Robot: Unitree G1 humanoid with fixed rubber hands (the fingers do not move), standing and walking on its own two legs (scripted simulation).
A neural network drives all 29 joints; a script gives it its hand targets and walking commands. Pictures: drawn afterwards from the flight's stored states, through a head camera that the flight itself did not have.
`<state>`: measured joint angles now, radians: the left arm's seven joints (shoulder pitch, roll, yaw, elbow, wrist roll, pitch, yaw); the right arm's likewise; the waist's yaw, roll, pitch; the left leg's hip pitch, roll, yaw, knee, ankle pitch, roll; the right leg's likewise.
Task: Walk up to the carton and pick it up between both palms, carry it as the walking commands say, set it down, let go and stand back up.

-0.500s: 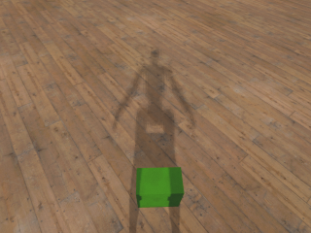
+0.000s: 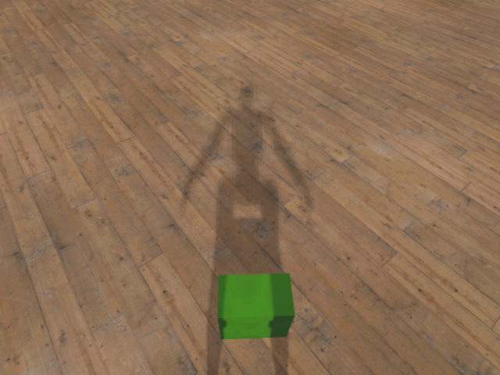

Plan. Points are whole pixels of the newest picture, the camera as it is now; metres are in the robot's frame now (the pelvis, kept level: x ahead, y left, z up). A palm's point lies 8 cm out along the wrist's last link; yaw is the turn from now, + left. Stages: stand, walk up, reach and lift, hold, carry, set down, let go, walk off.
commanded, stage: walk up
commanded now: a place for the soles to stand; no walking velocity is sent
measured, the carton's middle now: (253, 307) +0.46 -0.01 -0.64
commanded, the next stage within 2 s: reach and lift in 1.40 s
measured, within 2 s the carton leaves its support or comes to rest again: neither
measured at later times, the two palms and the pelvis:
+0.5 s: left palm out of the picture +0.11 +0.29 -0.11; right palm out of the picture +0.10 -0.35 -0.09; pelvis +0.03 -0.03 +0.00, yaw -1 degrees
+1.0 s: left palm out of the picture +0.13 +0.27 -0.11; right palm out of the picture +0.10 -0.37 -0.10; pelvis +0.04 -0.04 +0.00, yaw -2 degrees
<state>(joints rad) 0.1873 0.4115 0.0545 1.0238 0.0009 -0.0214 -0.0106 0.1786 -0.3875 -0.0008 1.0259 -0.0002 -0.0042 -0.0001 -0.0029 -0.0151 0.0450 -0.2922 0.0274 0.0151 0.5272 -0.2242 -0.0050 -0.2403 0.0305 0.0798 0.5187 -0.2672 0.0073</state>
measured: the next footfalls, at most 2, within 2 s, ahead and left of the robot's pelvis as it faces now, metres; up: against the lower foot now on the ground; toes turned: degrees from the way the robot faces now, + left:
none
